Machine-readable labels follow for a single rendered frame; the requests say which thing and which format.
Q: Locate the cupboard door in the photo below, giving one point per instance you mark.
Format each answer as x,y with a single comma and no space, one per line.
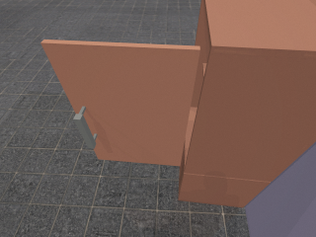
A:
137,96

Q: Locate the handle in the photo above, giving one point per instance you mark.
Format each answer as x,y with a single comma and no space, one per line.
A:
84,129

